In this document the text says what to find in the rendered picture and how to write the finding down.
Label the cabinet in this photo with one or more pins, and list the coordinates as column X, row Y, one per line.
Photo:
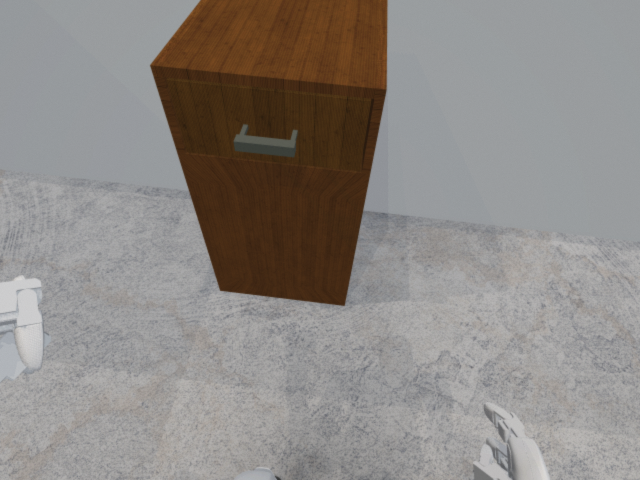
column 278, row 229

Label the handle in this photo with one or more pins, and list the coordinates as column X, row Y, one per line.
column 264, row 145

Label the robot left hand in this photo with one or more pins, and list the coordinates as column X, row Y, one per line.
column 22, row 346

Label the robot right hand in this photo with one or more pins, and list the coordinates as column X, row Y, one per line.
column 520, row 460

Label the drawer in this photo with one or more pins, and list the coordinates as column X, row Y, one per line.
column 331, row 128

